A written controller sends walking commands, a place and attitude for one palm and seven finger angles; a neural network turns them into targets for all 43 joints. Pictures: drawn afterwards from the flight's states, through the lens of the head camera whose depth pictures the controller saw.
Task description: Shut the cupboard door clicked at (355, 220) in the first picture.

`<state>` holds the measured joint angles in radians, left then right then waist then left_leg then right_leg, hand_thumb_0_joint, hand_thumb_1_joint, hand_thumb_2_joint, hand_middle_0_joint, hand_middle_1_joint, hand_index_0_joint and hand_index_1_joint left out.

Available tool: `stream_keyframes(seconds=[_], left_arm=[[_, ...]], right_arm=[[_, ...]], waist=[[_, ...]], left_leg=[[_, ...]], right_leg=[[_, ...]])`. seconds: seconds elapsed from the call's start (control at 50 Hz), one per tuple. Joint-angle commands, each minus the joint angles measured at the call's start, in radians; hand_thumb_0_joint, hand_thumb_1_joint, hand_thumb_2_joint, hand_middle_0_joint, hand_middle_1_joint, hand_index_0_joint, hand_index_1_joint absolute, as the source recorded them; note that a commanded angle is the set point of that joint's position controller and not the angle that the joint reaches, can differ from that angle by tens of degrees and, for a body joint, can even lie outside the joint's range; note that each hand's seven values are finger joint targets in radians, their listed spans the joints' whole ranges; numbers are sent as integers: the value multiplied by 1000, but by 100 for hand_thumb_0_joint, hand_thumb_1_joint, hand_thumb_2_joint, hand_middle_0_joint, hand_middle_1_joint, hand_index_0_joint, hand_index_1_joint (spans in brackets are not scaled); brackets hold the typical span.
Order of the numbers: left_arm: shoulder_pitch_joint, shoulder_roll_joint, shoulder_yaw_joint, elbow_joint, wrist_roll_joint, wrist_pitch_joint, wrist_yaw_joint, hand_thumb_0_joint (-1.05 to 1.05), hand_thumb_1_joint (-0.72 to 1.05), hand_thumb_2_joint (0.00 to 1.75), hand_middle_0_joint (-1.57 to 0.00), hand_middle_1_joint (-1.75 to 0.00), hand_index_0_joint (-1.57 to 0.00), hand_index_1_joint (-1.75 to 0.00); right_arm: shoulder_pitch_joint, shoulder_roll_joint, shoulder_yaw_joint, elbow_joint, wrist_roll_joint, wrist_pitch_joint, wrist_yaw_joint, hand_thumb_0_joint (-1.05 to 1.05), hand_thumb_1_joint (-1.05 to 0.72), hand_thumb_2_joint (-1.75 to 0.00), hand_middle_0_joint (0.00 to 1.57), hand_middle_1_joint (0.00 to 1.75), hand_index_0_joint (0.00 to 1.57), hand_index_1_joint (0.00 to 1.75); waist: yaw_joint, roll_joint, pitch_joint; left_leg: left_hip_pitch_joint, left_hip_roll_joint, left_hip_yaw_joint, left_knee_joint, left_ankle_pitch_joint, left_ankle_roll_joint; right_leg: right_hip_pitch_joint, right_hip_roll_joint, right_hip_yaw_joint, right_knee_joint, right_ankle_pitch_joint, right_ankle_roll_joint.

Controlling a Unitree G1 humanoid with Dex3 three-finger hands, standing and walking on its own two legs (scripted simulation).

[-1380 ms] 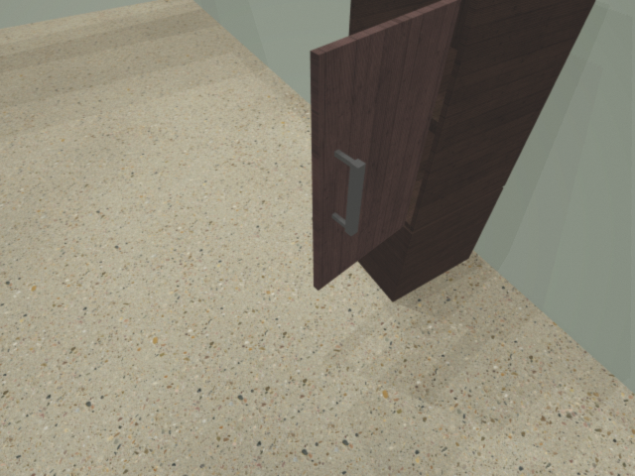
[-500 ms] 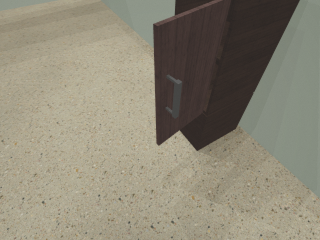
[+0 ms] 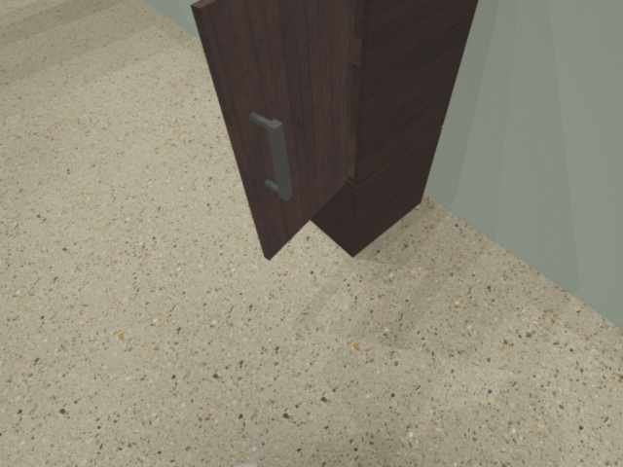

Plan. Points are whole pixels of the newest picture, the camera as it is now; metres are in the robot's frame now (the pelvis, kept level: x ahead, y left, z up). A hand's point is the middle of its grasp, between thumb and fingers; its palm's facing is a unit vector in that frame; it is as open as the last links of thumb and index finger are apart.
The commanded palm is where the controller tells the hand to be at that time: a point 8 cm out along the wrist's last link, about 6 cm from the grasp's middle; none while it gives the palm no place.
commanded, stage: walk around to get in front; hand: left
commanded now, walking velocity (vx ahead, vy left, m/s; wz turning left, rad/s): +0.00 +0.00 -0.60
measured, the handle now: (272, 159) +0.60 +0.12 -0.01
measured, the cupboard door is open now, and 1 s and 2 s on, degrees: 100 100 100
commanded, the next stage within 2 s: none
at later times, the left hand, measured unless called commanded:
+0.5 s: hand out of the picture +0.10 +0.19 -0.16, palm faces -0.17 -0.96 -0.23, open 7.4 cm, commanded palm none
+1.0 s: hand (277, 382) +0.25 +0.09 -0.14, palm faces -0.56 -0.77 -0.30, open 7.4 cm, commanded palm none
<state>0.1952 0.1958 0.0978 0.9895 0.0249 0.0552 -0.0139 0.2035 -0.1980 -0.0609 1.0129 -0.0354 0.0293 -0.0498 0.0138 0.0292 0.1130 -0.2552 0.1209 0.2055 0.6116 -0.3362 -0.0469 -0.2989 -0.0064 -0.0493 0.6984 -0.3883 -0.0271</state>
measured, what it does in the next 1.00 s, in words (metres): steps on the spot, turning right: left foot, then right foot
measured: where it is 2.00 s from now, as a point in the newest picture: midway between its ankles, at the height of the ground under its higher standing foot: outside the picture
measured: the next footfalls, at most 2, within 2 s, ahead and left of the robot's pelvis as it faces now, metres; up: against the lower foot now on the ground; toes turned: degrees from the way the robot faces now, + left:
left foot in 0.54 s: +0.09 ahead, +0.13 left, +0.00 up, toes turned -19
right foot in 0.88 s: +0.00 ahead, -0.13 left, +0.00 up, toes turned -35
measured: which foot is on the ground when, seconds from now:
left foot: down 0.00-0.00, up 0.02-0.52, down 0.54-0.88, up 0.90-1.00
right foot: down 0.00-0.52, up 0.54-0.86, down 0.88-1.00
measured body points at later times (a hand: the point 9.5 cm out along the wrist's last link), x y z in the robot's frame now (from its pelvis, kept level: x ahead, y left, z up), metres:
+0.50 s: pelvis +0.02 +0.01 +0.01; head +0.08 +0.00 +0.46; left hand +0.11 +0.24 -0.14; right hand +0.11 -0.26 -0.12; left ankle +0.04 +0.14 -0.70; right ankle -0.02 -0.08 -0.72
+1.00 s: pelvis +0.02 -0.02 +0.00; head +0.07 -0.07 +0.45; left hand +0.28 +0.13 -0.12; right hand -0.12 -0.26 -0.15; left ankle +0.07 +0.13 -0.66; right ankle -0.03 -0.11 -0.72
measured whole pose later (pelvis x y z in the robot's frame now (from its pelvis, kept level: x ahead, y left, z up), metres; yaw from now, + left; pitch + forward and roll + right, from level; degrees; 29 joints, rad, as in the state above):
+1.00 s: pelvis +0.02 -0.02 +0.00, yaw -35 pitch +0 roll +0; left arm 0.09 0.23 0.06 0.87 0.02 0.04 0.00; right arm 0.23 -0.28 -0.07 0.94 -0.01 0.08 -0.03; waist -0.04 0.04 0.15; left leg -0.44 0.10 0.04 1.09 -0.50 -0.07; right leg -0.30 0.01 -0.01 0.62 -0.32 -0.03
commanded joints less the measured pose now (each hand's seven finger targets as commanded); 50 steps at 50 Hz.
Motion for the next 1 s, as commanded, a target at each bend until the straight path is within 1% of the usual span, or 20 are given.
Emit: stream_keyframes(seconds=[0.0, 0.04, 0.1, 0.36, 0.42, 0.46, 0.48, 0.5, 0.52, 0.54, 0.6, 0.64, 0.72, 0.8, 0.82, 0.84, 0.86, 0.88, 0.9, 0.98], left_arm=[[193, 249, 40, -31, -3, -35, 26, 0, 90, 90, -20, -30, -20, -30], [104, 201, 34, -55, 0, -36, 40, 0, 90, 90, -20, -30, -20, -30], [91, 171, 25, -76, -4, -47, 49, 0, 90, 90, -20, -30, -20, -30], [118, 206, 35, -118, 4, -40, 40, 0, 90, 90, -20, -30, -20, -30], [79, 212, 38, -130, 4, -38, 39, 0, 90, 90, -20, -30, -20, -30], [29, 203, 34, -145, -4, -33, 34, 0, 90, 90, -20, -30, -20, -30], [15, 168, 27, -156, -10, -31, 32, 0, 90, 90, -20, -30, -20, -30], [44, 113, 15, -172, -16, -31, 18, 0, 90, 90, -20, -30, -20, -30], [19, 133, 15, -194, -5, -34, 8, 0, 90, 90, -20, -30, -20, -30], [-10, 150, 20, -188, 8, -32, 0, 0, 90, 90, -20, -30, -20, -30], [5, 125, 19, -164, 0, -25, -18, 0, 90, 90, -20, -30, -20, -30], [-28, 102, 5, -174, -4, -21, -24, 0, 90, 90, -20, -30, -20, -30], [-105, 87, -9, -189, -5, -24, -31, 0, 90, 90, -20, -30, -20, -30], [-52, 119, -6, -171, -6, -32, -28, 0, 90, 90, -20, -30, -20, -30], [33, 155, 3, -145, -5, -38, -23, 0, 90, 90, -20, -30, -20, -30], [114, 278, 26, -121, 6, -50, -6, 0, 90, 90, -20, -30, -20, -30], [156, 334, 32, -101, -10, -46, 9, 0, 90, 90, -20, -30, -20, -30], [129, 305, 29, -113, -8, -39, 21, 0, 90, 90, -20, -30, -20, -30], [58, 275, 29, -128, -6, -30, 33, 0, 90, 90, -20, -30, -20, -30], [-55, 226, 10, -178, -1, -32, 34, 0, 90, 90, -20, -30, -20, -30]], right_arm=[[-81, -121, -27, -146, 16, 9, 8, 0, -90, -90, 20, 30, 20, 30], [-119, -104, -28, -138, 17, 10, 6, 0, -90, -90, 20, 30, 20, 30], [-107, -91, -21, -134, 18, 8, 10, 0, -90, -90, 20, 30, 20, 30], [-195, -92, -12, -212, 33, -3, 5, 0, -90, -90, 20, 30, 20, 30], [-144, -88, -9, -213, 37, -13, 2, 0, -90, -90, 20, 30, 20, 30], [-50, -102, -11, -189, 38, -20, -2, 0, -90, -90, 20, 30, 20, 30], [5, -146, -16, -174, 31, -29, -6, 0, -90, -90, 20, 30, 20, 30], [26, -240, -34, -183, 17, -37, -6, 0, -90, -90, 20, 30, 20, 30], [45, -270, -32, -196, 9, -28, -11, 0, -90, -90, 20, 30, 20, 30], [36, -240, -21, -197, 0, -31, -12, 0, -90, -90, 20, 30, 20, 30], [-39, -179, 0, -218, 1, -35, -10, 0, -90, -90, 20, 30, 20, 30], [14, -186, -7, -197, 0, -36, -9, 0, -90, -90, 20, 30, 20, 30], [94, -211, -22, -163, 0, -30, 2, 0, -90, -90, 20, 30, 20, 30], [71, -234, -30, -164, 6, -22, 12, 0, -90, -90, 20, 30, 20, 30], [48, -230, -32, -171, 13, -21, 16, 0, -90, -90, 20, 30, 20, 30], [48, -157, -17, -200, 27, -19, 24, 0, -90, -90, 20, 30, 20, 30], [-10, -148, -9, -234, 30, -8, 16, 0, -90, -90, 20, 30, 20, 30], [-28, -145, -10, -224, 29, 1, 9, 0, -90, -90, 20, 30, 20, 30], [-23, -144, -14, -214, 27, 6, 8, 0, -90, -90, 20, 30, 20, 30], [9, -120, -7, -169, 22, 13, 22, 0, -90, -90, 20, 30, 20, 30]], waist=[[95, -329, -101], [43, -222, -56], [25, -123, -162], [41, -137, -153], [15, -133, -180], [-33, -129, -193], [-59, -29, -201], [-50, 262, -219], [-51, 232, -157], [-50, 114, -121], [5, 168, -127], [-17, 165, -157], [-59, 194, -147], [-15, 179, -154], [35, 108, -192], [68, -223, -250], [95, -337, -235], [88, -266, -201], [56, -322, -190], [-13, -165, -139]], left_leg=[[-291, -69, -129, 461, -300, 1], [-365, -45, -234, 572, -182, 3], [-333, -51, -233, 539, -88, -14], [-249, -106, -247, 274, -96, -9], [-152, -120, -249, 111, -73, 2], [49, -114, -245, -98, 67, 11], [218, -11, -330, -235, 123, 43], [329, 260, -600, -305, 255, 145], [204, 406, -681, -330, 336, 258], [121, 362, -641, -329, 372, 267], [122, 205, -343, -241, 600, 197], [196, 175, -252, -199, 705, 178], [190, 181, -180, -173, 727, 156], [117, 186, -141, -70, 631, 102], [34, 157, -102, 58, 529, 59], [-221, 40, -3, 309, 105, -8], [-330, -43, -101, 494, -347, -27], [-350, -22, -201, 569, -299, -14], [-368, -7, -207, 586, -240, -18], [-242, -30, -179, 471, -97, -36]], right_leg=[[165, -366, 524, -406, 521, -168], [179, -278, 466, -333, 607, -186], [285, -213, 380, -270, 775, -163], [242, -180, 500, -273, 765, -188], [211, -157, 516, -236, 781, -169], [75, -102, 483, -191, 657, -104], [-91, -26, 420, -124, 438, -56], [-267, 109, 244, 74, -58, 14], [-294, 82, 125, 302, -270, 53], [-287, 53, 135, 437, -227, 65], [-290, -3, 83, 517, -106, 85], [-267, -8, 37, 394, -102, 87], [-153, 6, -38, 154, -61, 68], [51, 22, -58, -119, 89, 32], [216, -4, -28, -248, 257, 14], [445, -257, 287, -310, 604, -72], [390, -408, 437, -296, 897, -185], [317, -361, 409, -294, 728, -212], [298, -307, 397, -293, 633, -201], [118, -210, 287, -302, 572, -157]])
